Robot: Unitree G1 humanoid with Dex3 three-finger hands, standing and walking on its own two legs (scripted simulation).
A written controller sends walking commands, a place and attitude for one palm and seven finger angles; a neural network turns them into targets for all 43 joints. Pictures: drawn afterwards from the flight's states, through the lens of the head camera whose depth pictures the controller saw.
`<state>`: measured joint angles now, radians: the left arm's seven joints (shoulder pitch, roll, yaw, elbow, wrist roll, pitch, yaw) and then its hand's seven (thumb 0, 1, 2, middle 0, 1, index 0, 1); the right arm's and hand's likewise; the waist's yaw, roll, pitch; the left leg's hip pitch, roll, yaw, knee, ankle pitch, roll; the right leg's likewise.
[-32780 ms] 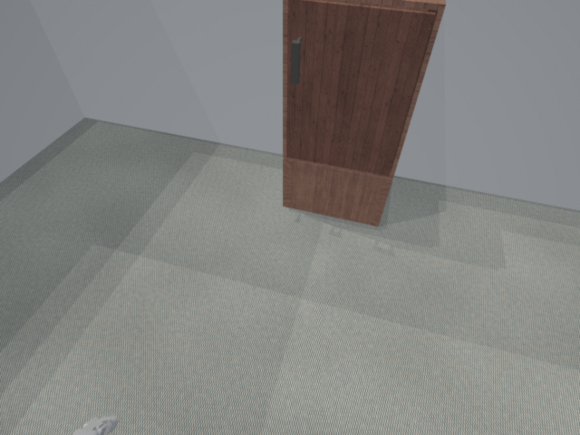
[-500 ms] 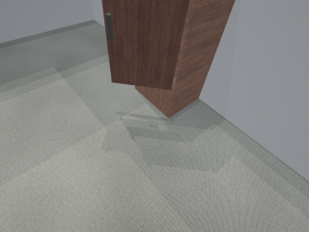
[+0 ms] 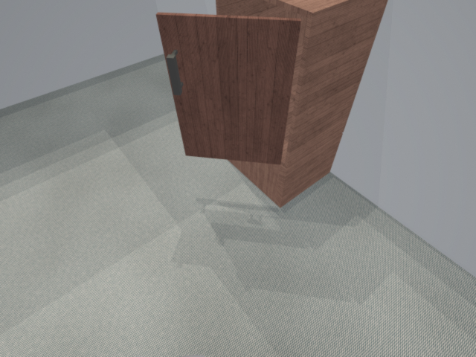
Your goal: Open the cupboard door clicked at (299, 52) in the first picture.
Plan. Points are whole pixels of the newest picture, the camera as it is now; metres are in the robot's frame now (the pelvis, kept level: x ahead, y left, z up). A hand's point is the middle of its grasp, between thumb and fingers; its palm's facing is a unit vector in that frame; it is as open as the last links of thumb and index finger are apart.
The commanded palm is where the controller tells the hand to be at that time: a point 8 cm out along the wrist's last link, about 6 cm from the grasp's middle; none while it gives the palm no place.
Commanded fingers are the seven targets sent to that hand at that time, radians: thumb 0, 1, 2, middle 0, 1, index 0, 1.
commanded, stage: take the last steps up to it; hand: left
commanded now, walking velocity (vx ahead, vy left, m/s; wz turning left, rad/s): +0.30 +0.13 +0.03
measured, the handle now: (176, 72) +0.95 +0.25 -0.02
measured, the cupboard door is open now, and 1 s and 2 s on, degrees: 43 43 43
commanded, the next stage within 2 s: come to a stop and stand still in 0.76 s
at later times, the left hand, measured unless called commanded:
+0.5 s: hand (109, 340) +0.18 +0.28 -0.17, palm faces +0.06 -0.98 -0.17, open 7.3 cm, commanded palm none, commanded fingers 0.00 0.90 0.90 -0.20 -0.30 -0.20 -0.30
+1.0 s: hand (132, 253) +0.37 +0.29 -0.17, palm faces +0.00 -0.98 -0.19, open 7.2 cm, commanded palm none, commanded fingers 0.00 0.90 0.90 -0.20 -0.30 -0.20 -0.30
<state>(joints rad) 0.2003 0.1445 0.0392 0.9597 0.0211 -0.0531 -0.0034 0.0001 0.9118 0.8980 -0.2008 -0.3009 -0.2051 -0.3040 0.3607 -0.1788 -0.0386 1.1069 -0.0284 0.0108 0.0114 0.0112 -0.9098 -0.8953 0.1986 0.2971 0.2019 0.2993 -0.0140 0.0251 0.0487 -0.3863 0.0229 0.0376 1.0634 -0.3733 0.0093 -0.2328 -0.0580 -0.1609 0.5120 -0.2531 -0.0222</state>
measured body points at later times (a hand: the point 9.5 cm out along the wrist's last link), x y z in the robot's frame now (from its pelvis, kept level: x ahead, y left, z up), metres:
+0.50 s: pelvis +0.18 +0.09 +0.00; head +0.20 +0.11 +0.45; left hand +0.18 +0.33 -0.16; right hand +0.25 -0.14 -0.14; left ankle +0.19 +0.18 -0.74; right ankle +0.16 -0.03 -0.66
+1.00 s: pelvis +0.34 +0.10 +0.00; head +0.37 +0.12 +0.45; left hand +0.37 +0.34 -0.16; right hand +0.35 -0.13 -0.15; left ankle +0.40 +0.22 -0.73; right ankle +0.31 -0.02 -0.74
